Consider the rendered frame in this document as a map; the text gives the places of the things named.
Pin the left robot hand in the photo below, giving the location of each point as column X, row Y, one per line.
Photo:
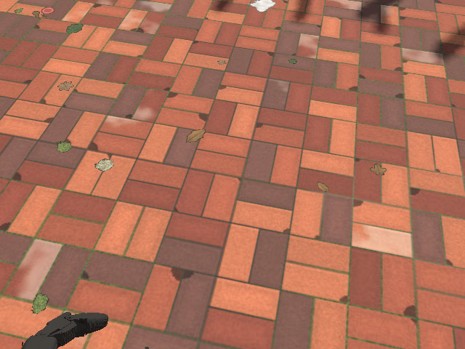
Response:
column 64, row 328

